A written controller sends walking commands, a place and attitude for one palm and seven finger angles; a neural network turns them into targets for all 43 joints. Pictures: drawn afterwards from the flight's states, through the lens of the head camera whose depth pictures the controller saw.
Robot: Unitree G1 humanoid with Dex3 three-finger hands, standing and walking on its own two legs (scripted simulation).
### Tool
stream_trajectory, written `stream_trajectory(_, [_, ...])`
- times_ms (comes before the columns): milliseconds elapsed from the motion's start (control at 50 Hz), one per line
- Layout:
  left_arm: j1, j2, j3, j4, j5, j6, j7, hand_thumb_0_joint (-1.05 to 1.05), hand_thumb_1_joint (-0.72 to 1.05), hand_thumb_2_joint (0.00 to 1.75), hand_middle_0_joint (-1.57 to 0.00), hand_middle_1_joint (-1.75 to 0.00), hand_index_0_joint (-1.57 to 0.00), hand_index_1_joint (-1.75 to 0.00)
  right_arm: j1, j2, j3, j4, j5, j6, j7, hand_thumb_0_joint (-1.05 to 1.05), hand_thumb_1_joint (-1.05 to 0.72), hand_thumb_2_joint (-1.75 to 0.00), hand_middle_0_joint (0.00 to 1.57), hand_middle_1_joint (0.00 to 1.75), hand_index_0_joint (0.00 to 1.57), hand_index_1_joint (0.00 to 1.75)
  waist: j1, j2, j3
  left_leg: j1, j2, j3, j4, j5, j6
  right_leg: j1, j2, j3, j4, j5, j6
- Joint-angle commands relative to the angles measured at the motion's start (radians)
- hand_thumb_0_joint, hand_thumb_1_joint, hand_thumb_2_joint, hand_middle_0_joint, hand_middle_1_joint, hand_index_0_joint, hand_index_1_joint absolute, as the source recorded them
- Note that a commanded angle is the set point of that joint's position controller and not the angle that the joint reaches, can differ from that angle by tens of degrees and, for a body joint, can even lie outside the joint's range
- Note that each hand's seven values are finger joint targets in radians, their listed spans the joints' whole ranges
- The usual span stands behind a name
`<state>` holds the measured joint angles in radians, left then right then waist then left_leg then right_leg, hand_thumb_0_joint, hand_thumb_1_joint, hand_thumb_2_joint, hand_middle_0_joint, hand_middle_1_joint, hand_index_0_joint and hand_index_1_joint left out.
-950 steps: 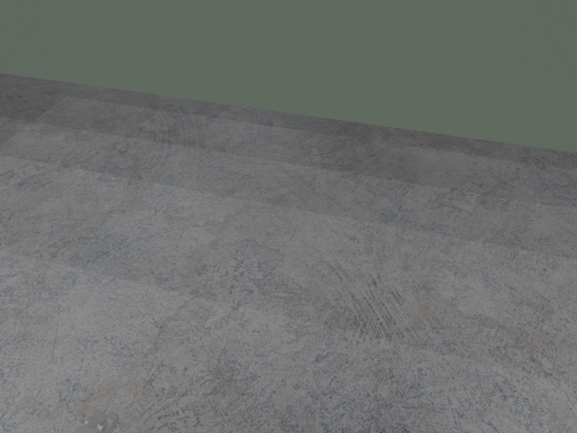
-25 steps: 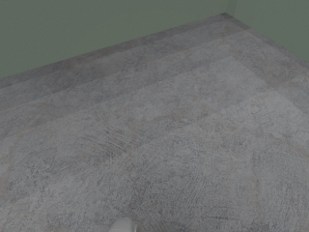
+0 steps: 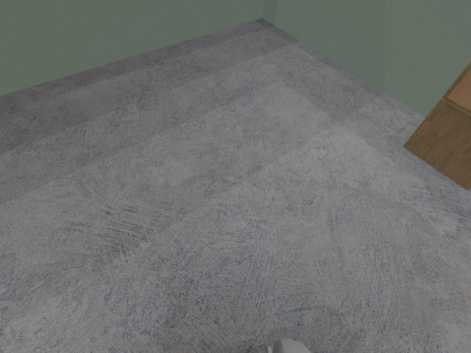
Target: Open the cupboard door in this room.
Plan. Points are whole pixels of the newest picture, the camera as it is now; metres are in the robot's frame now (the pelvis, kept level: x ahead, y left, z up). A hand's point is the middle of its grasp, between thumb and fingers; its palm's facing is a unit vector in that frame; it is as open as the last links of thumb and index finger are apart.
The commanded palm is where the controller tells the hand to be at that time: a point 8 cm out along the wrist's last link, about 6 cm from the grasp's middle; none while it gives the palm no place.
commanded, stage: turn or walk to find it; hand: left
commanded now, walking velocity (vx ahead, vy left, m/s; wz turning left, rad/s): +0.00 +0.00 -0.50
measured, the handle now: out of the picture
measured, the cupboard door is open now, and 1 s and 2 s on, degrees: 0 0 0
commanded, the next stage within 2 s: stand and wait in 1.72 s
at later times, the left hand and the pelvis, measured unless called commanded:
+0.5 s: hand out of the picture +0.13 +0.09 -0.15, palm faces -0.23 -0.94 -0.24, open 7.4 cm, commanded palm none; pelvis +0.00 -0.07 +0.00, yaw -14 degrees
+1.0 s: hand (166, 301) +0.23 +0.16 -0.18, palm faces -0.38 -0.91 -0.18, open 7.4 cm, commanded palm none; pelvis +0.16 -0.03 +0.00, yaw -28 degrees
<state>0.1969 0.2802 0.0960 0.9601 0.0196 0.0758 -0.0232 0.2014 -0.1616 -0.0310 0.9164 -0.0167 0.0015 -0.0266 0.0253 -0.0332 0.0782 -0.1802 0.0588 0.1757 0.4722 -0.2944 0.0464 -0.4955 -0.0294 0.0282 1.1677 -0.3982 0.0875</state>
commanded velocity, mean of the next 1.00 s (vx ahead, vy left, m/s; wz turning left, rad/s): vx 0.25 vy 0.00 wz -0.48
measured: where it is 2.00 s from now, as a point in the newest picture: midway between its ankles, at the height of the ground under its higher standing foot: (291, 285)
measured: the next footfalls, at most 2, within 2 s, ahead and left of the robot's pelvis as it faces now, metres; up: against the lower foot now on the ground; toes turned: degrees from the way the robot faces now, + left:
right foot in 0.26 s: +0.02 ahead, -0.15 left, +0.00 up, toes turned -15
left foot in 0.84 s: +0.23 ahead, +0.04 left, +0.00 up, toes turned -18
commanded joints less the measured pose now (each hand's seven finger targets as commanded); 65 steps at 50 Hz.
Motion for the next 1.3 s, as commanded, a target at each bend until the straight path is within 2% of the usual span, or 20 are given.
stream_trajectory(0, [-0.077,0.015,-0.004,-0.094,0.0,-0.021,0.001,0.0,0.9,0.9,-0.2,-0.3,-0.2,-0.3,0.118,-0.191,-0.058,-0.022,-0.004,-0.021,-0.013,0.0,-0.9,-0.9,0.2,0.3,0.2,0.3,-0.06,0.187,-0.089,0.198,0.268,-0.158,-0.092,0.662,0.093,-0.114,-0.021,-0.033,-0.058,-0.018,0.002])
stream_trajectory(140, [-0.13,-0.006,-0.02,-0.122,-0.001,-0.029,0.0,0.0,0.9,0.9,-0.2,-0.3,-0.2,-0.3,0.104,-0.226,-0.079,0.006,-0.012,-0.012,0.001,0.0,-0.9,-0.9,0.2,0.3,0.2,0.3,-0.07,0.24,-0.087,0.109,0.318,-0.096,-0.049,0.552,0.088,0.078,-0.02,-0.113,-0.373,-0.056,-0.04])
stream_trajectory(200, [-0.038,0.024,-0.013,-0.101,0.001,-0.045,0.006,0.0,0.9,0.9,-0.2,-0.3,-0.2,-0.3,0.087,-0.224,-0.077,0.009,-0.006,-0.008,0.007,0.0,-0.9,-0.9,0.2,0.3,0.2,0.3,-0.014,0.162,-0.123,0.025,0.289,-0.023,0.095,0.473,0.011,0.284,-0.004,-0.131,-0.649,0.161,-0.071])
stream_trajectory(220, [0.051,0.089,-0.003,-0.077,0.007,-0.061,0.014,0.0,0.9,0.9,-0.2,-0.3,-0.2,-0.3,0.102,-0.201,-0.072,0.002,0.003,-0.006,0.011,0.0,-0.9,-0.9,0.2,0.3,0.2,0.3,0.028,0.009,-0.184,-0.102,0.247,0.027,0.281,0.331,-0.053,0.483,-0.101,-0.015,-0.774,0.347,-0.107])
stream_trajectory(240, [0.115,0.208,0.019,-0.062,0.012,-0.071,0.032,0.0,0.9,0.9,-0.2,-0.3,-0.2,-0.3,0.065,-0.117,-0.046,-0.049,0.005,0.0,0.015,0.0,-0.9,-0.9,0.2,0.3,0.2,0.3,0.057,-0.304,-0.181,-0.404,0.083,0.051,0.529,-0.307,-0.117,0.605,-0.361,0.349,-0.794,0.73,-0.208])
stream_trajectory(260, [0.144,0.21,0.018,-0.049,-0.013,-0.062,0.039,0.0,0.9,0.9,-0.2,-0.3,-0.2,-0.3,0.018,-0.142,-0.044,-0.064,0.004,0.021,0.003,0.0,-0.9,-0.9,0.2,0.3,0.2,0.3,0.069,-0.242,-0.192,-0.408,0.058,-0.099,0.644,-0.382,-0.112,0.538,-0.396,0.344,-0.793,0.804,-0.281])
stream_trajectory(320, [0.021,0.136,0.009,-0.082,-0.014,-0.061,0.043,0.0,0.9,0.9,-0.2,-0.3,-0.2,-0.3,-0.007,-0.166,-0.052,-0.043,-0.011,0.032,0.014,0.0,-0.9,-0.9,0.2,0.3,0.2,0.3,0.028,-0.141,-0.068,-0.482,0.087,-0.163,0.735,-0.164,-0.115,0.439,-0.274,0.293,-0.895,0.227,-0.249])
stream_trajectory(380, [-0.019,0.1,-0.005,-0.087,-0.01,-0.088,0.032,0.0,0.9,0.9,-0.2,-0.3,-0.2,-0.3,0.038,-0.173,-0.06,-0.017,-0.019,0.023,0.034,0.0,-0.9,-0.9,0.2,0.3,0.2,0.3,-0.016,-0.075,-0.04,-0.418,0.085,-0.15,0.682,-0.017,-0.128,0.345,-0.2,0.214,-0.948,0.057,-0.218])
stream_trajectory(660, [0.184,0.091,-0.005,0.006,0.003,-0.134,0.024,0.0,0.9,0.9,-0.2,-0.3,-0.2,-0.3,-0.171,-0.149,-0.052,-0.113,-0.01,-0.021,0.045,0.0,-0.9,-0.9,0.2,0.3,0.2,0.3,0.038,-0.086,0.003,-0.469,0.05,-0.162,0.37,-0.004,-0.132,0.434,-0.198,0.351,-0.964,0.089,-0.288])
stream_trajectory(740, [0.165,0.104,-0.002,0.013,0.004,-0.128,0.025,0.0,0.9,0.9,-0.2,-0.3,-0.2,-0.3,-0.165,-0.136,-0.041,-0.121,0.0,-0.042,0.042,0.0,-0.9,-0.9,0.2,0.3,0.2,0.3,0.022,-0.119,-0.031,-0.274,0.007,-0.137,0.169,-0.026,-0.113,0.382,-0.176,0.328,-0.882,0.23,-0.268])
stream_trajectory(780, [0.12,0.096,0.001,0.014,-0.002,-0.125,0.026,0.0,0.9,0.9,-0.2,-0.3,-0.2,-0.3,-0.048,-0.156,-0.046,-0.077,0.003,-0.056,0.031,0.0,-0.9,-0.9,0.2,0.3,0.2,0.3,-0.04,-0.065,-0.075,0.003,-0.007,-0.128,-0.001,0.072,-0.108,0.243,-0.124,0.28,-0.766,0.25,-0.221])
stream_trajectory(800, [0.103,0.065,-0.004,0.002,-0.006,-0.125,0.022,0.0,0.9,0.9,-0.2,-0.3,-0.2,-0.3,0.083,-0.21,-0.056,-0.034,0.002,-0.067,0.016,0.0,-0.9,-0.9,0.2,0.3,0.2,0.3,-0.096,0.049,-0.141,0.247,0.041,-0.159,-0.069,0.094,-0.096,0.118,-0.044,0.211,-0.604,0.255,-0.181])
stream_trajectory(820, [0.14,0.006,-0.014,-0.011,-0.019,-0.122,0.011,0.0,0.9,0.9,-0.2,-0.3,-0.2,-0.3,0.202,-0.315,-0.082,0.001,-0.012,-0.074,0.008,0.0,-0.9,-0.9,0.2,0.3,0.2,0.3,-0.129,0.313,-0.249,0.484,0.309,-0.463,-0.117,-0.036,-0.028,-0.105,0.078,0.076,-0.326,-0.007,-0.128])
stream_trajectory(840, [0.127,-0.001,-0.019,-0.027,-0.012,-0.127,0.01,0.0,0.9,0.9,-0.2,-0.3,-0.2,-0.3,0.269,-0.358,-0.086,0.009,-0.01,-0.062,0.009,0.0,-0.9,-0.9,0.2,0.3,0.2,0.3,-0.145,0.367,-0.234,0.444,0.466,-0.619,-0.212,-0.14,0.04,-0.207,0.067,0.011,-0.112,-0.195,-0.105])
stream_trajectory(880, [0.081,0.029,-0.007,-0.009,0.006,-0.112,0.004,0.0,0.9,0.9,-0.2,-0.3,-0.2,-0.3,0.15,-0.26,-0.065,-0.018,-0.007,-0.056,0.012,0.0,-0.9,-0.9,0.2,0.3,0.2,0.3,-0.102,0.259,-0.085,0.185,0.421,-0.555,-0.289,-0.275,0.039,-0.2,-0.025,0.031,0.04,-0.075,-0.102])
stream_trajectory(920, [0.064,0.008,-0.005,0.0,0.014,-0.103,-0.014,0.0,0.9,0.9,-0.2,-0.3,-0.2,-0.3,0.09,-0.185,-0.04,-0.018,-0.01,-0.064,0.013,0.0,-0.9,-0.9,0.2,0.3,0.2,0.3,-0.055,0.154,0.035,0.044,0.34,-0.382,-0.31,-0.16,0.012,-0.176,-0.065,-0.001,0.059,0.043,-0.092])
stream_trajectory(1020, [0.086,-0.054,-0.01,0.007,0.013,-0.073,-0.013,0.0,0.9,0.9,-0.2,-0.3,-0.2,-0.3,0.159,-0.123,-0.03,0.034,0.0,-0.093,0.004,0.0,-0.9,-0.9,0.2,0.3,0.2,0.3,-0.011,0.149,0.03,0.056,0.249,-0.107,-0.265,0.284,-0.034,-0.205,-0.062,-0.025,0.108,0.227,-0.067])
stream_trajectory(1120, [-0.04,-0.072,-0.021,-0.041,0.014,-0.065,-0.017,0.0,0.9,0.9,-0.2,-0.3,-0.2,-0.3,0.245,-0.093,-0.023,0.085,-0.004,-0.099,0.0,0.0,-0.9,-0.9,0.2,0.3,0.2,0.3,-0.023,0.149,0.062,0.111,0.237,-0.046,-0.253,0.46,-0.009,-0.295,-0.066,-0.064,0.015,0.289,-0.062])
stream_trajectory(1220, [-0.232,-0.089,-0.05,-0.091,0.009,-0.085,-0.02,0.0,0.9,0.9,-0.2,-0.3,-0.2,-0.3,0.361,-0.105,-0.023,0.151,-0.017,-0.094,-0.004,0.0,-0.9,-0.9,0.2,0.3,0.2,0.3,-0.087,0.16,0.073,0.248,0.241,-0.002,-0.21,0.725,0.02,-0.223,-0.034,-0.167,-0.35,0.24,-0.097])
stream_trajectory(1280, [-0.162,-0.062,-0.054,-0.069,0.005,-0.099,-0.007,0.0,0.9,0.9,-0.2,-0.3,-0.2,-0.3,0.363,-0.149,-0.03,0.172,-0.013,-0.084,-0.003,0.0,-0.9,-0.9,0.2,0.3,0.2,0.3,-0.047,0.174,-0.016,0.305,0.263,0.031,-0.063,1.091,0.021,-0.013,0.041,-0.221,-0.507,0.143,-0.151])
